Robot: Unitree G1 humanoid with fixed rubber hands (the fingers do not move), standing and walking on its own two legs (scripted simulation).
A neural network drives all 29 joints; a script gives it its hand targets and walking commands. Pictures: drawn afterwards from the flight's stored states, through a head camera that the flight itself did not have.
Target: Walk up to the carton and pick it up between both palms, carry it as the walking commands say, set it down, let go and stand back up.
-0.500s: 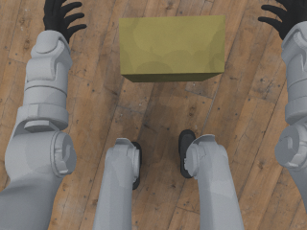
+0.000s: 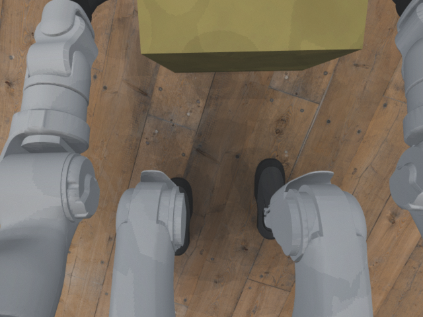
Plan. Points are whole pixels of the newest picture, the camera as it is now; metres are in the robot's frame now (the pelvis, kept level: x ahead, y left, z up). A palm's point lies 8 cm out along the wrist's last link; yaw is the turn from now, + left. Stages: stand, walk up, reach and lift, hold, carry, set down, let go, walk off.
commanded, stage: reach and lift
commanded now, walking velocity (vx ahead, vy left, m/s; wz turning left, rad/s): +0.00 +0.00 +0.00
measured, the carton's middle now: (242, 17) +0.55 -0.05 -0.27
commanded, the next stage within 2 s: none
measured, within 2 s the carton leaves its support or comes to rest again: leaves its support in 1.84 s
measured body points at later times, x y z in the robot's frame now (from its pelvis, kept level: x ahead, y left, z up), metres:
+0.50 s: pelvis +0.00 +0.01 -0.04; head +0.37 -0.01 +0.21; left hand +0.57 +0.18 -0.21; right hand +0.55 -0.27 -0.20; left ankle +0.09 +0.12 -0.36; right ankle +0.13 -0.11 -0.36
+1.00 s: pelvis +0.00 +0.00 -0.03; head +0.37 -0.01 +0.21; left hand +0.57 +0.15 -0.21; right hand +0.55 -0.25 -0.21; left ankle +0.09 +0.12 -0.36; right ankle +0.13 -0.12 -0.36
